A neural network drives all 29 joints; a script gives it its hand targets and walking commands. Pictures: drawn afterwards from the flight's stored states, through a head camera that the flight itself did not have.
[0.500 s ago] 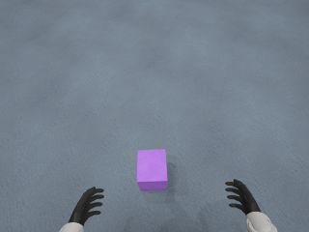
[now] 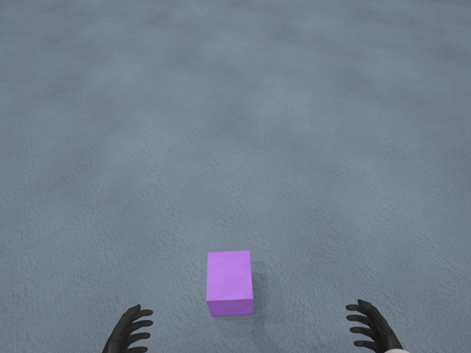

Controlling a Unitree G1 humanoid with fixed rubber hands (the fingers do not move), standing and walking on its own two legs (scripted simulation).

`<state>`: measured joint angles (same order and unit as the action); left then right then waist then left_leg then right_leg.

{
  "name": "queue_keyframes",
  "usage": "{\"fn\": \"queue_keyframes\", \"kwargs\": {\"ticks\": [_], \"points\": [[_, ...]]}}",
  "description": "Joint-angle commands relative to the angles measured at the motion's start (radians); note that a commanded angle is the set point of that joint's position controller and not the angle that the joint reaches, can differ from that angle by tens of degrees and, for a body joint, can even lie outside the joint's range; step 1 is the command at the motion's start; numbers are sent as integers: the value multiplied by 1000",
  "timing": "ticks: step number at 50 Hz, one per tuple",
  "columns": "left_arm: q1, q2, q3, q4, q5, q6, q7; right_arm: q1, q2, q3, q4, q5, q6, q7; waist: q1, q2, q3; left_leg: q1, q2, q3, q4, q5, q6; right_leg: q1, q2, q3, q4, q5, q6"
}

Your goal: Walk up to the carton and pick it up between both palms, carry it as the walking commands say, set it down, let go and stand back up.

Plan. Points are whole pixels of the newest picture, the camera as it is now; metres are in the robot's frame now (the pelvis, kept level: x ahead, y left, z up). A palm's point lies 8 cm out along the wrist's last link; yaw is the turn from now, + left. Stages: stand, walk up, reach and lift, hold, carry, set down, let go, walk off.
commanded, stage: stand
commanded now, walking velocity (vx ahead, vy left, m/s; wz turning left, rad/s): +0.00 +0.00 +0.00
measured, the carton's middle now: (230, 284) +0.49 +0.09 -0.67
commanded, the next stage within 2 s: none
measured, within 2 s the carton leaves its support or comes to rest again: neither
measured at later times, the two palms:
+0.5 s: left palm out of the picture +0.13 +0.26 -0.10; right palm (401, 341) +0.19 -0.25 -0.09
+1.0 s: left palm out of the picture +0.11 +0.27 -0.11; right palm (403, 347) +0.18 -0.24 -0.08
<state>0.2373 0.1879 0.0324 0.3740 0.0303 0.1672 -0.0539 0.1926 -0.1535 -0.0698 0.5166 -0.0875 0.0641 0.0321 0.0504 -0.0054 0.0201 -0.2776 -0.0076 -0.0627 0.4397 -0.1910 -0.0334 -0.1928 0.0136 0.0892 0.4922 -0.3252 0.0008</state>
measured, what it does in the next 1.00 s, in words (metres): stands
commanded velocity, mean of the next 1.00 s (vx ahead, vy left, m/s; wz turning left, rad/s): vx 0.00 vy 0.00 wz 0.00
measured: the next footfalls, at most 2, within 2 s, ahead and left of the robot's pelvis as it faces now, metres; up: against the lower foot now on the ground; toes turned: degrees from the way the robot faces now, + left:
none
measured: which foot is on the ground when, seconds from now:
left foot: down 0.00-1.00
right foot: down 0.00-1.00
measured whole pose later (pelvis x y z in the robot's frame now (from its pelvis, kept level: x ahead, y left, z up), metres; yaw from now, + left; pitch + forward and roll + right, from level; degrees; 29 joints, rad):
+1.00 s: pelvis +0.02 +0.00 +0.00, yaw +0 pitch +2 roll +1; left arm 0.21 0.23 0.09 0.76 0.03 0.03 0.03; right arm 0.18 -0.23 -0.06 0.63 -0.09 0.00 -0.02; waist 0.05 -0.03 0.02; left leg -0.28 -0.01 -0.06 0.49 -0.24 -0.03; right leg -0.17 0.02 0.09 0.49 -0.35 0.00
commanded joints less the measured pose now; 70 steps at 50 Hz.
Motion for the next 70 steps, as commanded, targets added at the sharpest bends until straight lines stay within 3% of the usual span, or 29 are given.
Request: {"fn": "queue_keyframes", "kwargs": {"ticks": [1,3,6,10,13,15,17,19,22,28,30,33,34,36,37,38,39,40,43,44,47,48,51,52,56,61,66,69,70], "points": [[-56,244,64,72,23,-80,64,-14,-258,-12,52,38,-35,-39,-54,-88,-52,103,20,9,21,-37,10,-59,-48,12,-133,-63,10],[-105,262,87,76,26,-107,71,-31,-255,-5,74,30,-54,-36,-53,-79,-25,5,27,-25,-21,-207,14,-68,-33,0,-93,-139,11],[-80,249,85,133,28,-130,69,-54,-236,-14,90,29,-61,-37,-63,-84,-28,52,23,-16,11,-100,18,-113,-49,29,-124,-90,-2],[-45,229,83,187,24,-141,86,-66,-252,-12,116,24,-63,-54,-33,-19,-25,98,49,-25,12,104,17,-59,-35,27,-68,88,16],[-48,261,93,201,14,-144,89,-51,-271,-21,114,31,-62,-59,-40,-79,-156,130,62,-12,82,366,50,38,-45,-5,-32,389,13],[-27,214,73,228,1,-147,91,-12,-253,-29,137,27,-66,-65,-36,6,-157,141,70,-17,77,475,50,58,-65,1,-2,487,20],[-43,257,91,237,1,-141,100,-46,-258,-21,126,43,-60,-62,-26,-51,-204,162,69,10,122,603,57,97,-59,-12,24,666,12],[-19,242,80,251,4,-137,107,5,-264,-22,141,36,-62,-71,-53,28,-195,219,73,21,95,483,43,68,-61,8,-22,516,18],[22,249,85,264,8,-148,108,-47,-243,-15,134,37,-58,-61,-12,-41,-180,166,63,14,86,377,44,96,-74,18,-44,468,14],[-37,253,81,274,22,-150,99,-55,-254,-29,118,40,-68,-61,-44,-24,-114,147,50,-13,52,214,69,33,-71,21,-83,304,-3],[-12,251,70,293,12,-147,96,-51,-268,-25,128,31,-70,-58,-38,-89,-98,169,71,-33,42,225,74,-14,-65,29,-93,278,-11],[-54,271,87,298,23,-150,97,-27,-259,-21,149,37,-79,-61,-42,12,-96,131,64,-26,42,145,72,0,-82,66,-99,219,-26],[-50,294,101,279,18,-152,92,-24,-279,-33,141,43,-74,-60,-52,-43,-109,140,65,-18,35,101,52,-11,-75,66,-100,134,-22],[-26,265,94,291,35,-172,84,-42,-258,-26,133,36,-82,-55,-48,6,-106,169,56,-19,35,161,61,-22,-54,28,-103,210,-16],[-52,270,99,300,28,-172,85,-33,-283,-28,150,35,-81,-52,-36,-55,-102,162,61,-14,35,187,55,4,-64,40,-92,224,-12],[-66,260,88,288,22,-176,78,-29,-284,-32,142,44,-80,-50,-50,41,-97,155,66,8,27,181,48,-6,-71,48,-96,202,-19],[7,261,92,331,17,-171,90,-45,-271,-28,140,38,-83,-52,-26,-15,-83,163,77,-24,34,162,74,-2,-75,46,-102,250,-14],[-41,251,82,320,19,-171,91,-15,-270,-28,157,51,-76,-53,-57,-71,-97,136,72,-29,32,223,73,13,-66,22,-74,336,-15],[6,251,88,318,14,-174,91,-45,-272,-18,132,43,-85,-53,-22,0,-141,161,59,-5,69,304,64,59,-78,34,-76,420,-10],[-49,279,95,335,24,-178,91,-46,-280,-34,151,45,-71,-59,-45,-62,-127,147,64,-4,69,279,65,58,-82,32,-65,439,-7],[-17,260,85,333,15,-172,89,-37,-288,-25,140,46,-84,-55,-36,-41,-116,165,71,-26,40,238,66,34,-70,31,-84,323,-13],[8,237,77,359,18,-170,94,-22,-278,-30,129,36,-88,-64,-52,45,-95,156,66,-25,23,239,64,33,-75,42,-109,299,-21],[-58,253,82,341,25,-173,86,-35,-282,-24,152,43,-86,-66,-54,-19,-132,169,84,-56,27,195,78,26,-85,57,-94,221,-35],[-37,242,83,352,18,-168,82,-38,-291,-30,158,42,-83,-68,-18,-12,-125,159,81,-49,38,229,73,29,-78,36,-88,239,-23],[22,230,82,364,18,-166,90,32,-294,-32,175,45,-91,-72,-34,-3,-50,131,99,-71,5,155,79,-10,-79,55,-110,139,-32],[-24,289,96,362,19,-186,93,0,-285,-33,165,52,-88,-68,-50,2,-137,189,80,-20,39,298,64,38,-89,58,-55,368,-18],[-5,259,97,386,10,-184,85,-27,-294,-35,175,44,-95,-62,-28,-12,-137,191,86,-34,34,307,77,49,-82,31,-59,355,-26],[-24,307,96,383,15,-192,82,-35,-301,-36,148,54,-101,-66,-57,-2,-167,189,88,-40,37,286,69,64,-85,44,-73,319,-20],[-18,274,96,378,14,-191,78,-14,-276,-23,153,54,-93,-68,-26,-35,-150,162,86,-36,53,305,62,74,-79,24,-59,359,-7]]}}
